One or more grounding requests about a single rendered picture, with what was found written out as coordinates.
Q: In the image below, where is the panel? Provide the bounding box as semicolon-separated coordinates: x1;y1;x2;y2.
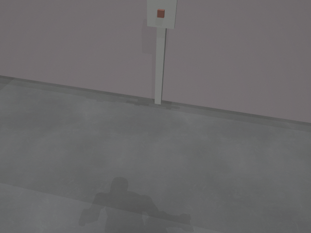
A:
147;0;177;104

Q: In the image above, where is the button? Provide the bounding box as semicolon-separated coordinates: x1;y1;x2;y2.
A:
157;9;165;18

